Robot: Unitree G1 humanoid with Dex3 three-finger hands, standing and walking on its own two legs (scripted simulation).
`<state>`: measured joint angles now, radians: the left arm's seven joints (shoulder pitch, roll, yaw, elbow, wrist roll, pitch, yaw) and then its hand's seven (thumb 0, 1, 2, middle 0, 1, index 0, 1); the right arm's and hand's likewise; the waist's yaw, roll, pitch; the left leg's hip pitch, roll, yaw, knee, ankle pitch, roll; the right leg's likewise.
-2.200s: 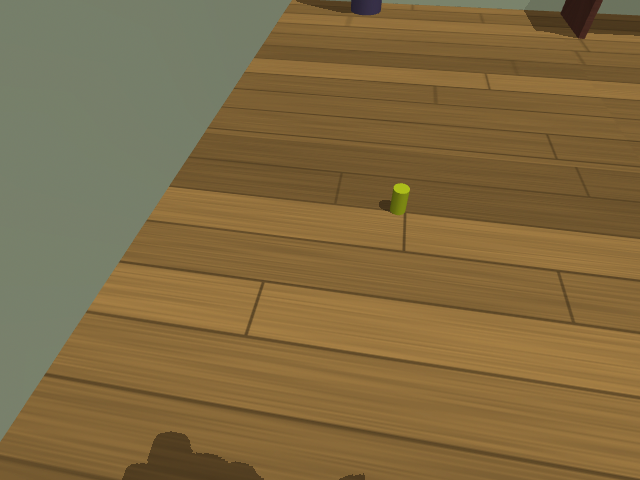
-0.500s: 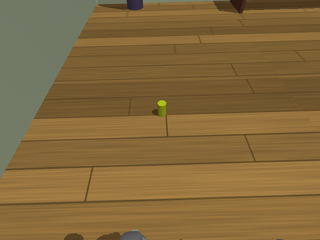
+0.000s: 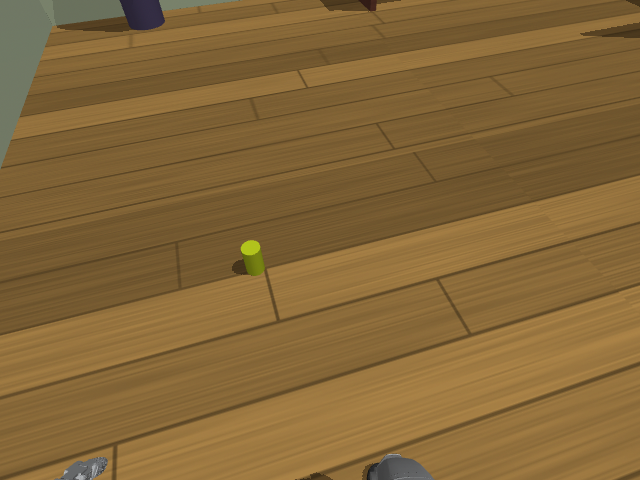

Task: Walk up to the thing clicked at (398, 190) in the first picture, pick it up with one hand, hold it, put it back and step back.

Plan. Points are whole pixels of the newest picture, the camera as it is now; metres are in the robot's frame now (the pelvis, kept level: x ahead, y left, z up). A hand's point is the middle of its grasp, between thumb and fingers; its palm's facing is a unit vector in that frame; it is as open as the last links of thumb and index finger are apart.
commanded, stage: walk up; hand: left
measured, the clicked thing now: (253, 258) +0.99 +0.21 -0.70
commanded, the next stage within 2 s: none
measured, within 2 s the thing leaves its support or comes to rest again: neither
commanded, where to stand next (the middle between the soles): +0.67 +0.01 m, yaw -1 degrees
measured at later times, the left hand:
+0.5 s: hand (123, 428) +0.25 +0.31 -0.16, palm faces -0.08 -0.93 -0.35, open 7.4 cm
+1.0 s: hand (169, 272) +0.51 +0.26 -0.11, palm faces -0.05 -0.91 -0.40, open 7.4 cm
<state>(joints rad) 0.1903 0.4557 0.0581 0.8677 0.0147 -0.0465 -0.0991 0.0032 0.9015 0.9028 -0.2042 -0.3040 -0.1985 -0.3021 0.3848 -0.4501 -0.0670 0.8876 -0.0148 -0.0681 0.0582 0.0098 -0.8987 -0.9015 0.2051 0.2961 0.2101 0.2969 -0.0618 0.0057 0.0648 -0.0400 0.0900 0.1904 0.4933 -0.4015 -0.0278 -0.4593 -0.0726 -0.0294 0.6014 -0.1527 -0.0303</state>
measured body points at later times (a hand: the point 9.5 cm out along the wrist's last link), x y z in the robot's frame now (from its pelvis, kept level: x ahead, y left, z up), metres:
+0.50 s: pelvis +0.22 +0.03 -0.01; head +0.23 +0.05 +0.44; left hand +0.26 +0.35 -0.14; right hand +0.30 -0.31 -0.09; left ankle +0.30 +0.14 -0.73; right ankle +0.16 -0.11 -0.68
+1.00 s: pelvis +0.40 +0.00 +0.00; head +0.41 -0.03 +0.45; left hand +0.51 +0.31 -0.09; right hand +0.44 -0.32 -0.13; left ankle +0.41 +0.13 -0.68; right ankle +0.47 -0.12 -0.73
